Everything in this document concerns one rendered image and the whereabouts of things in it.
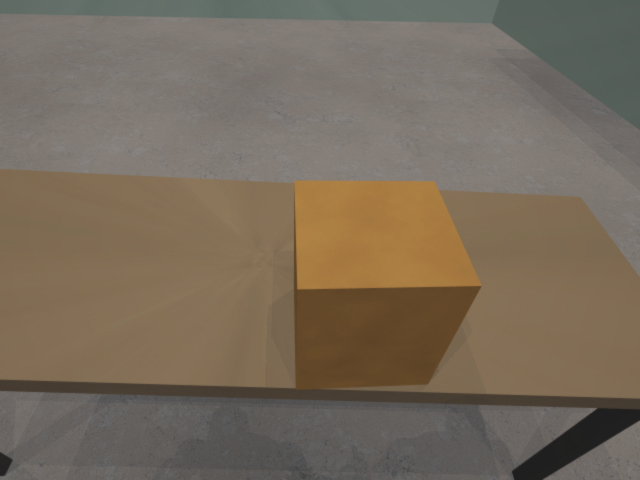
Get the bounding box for carton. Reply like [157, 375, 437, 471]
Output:
[294, 181, 482, 390]

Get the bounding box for table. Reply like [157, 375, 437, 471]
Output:
[0, 169, 640, 480]

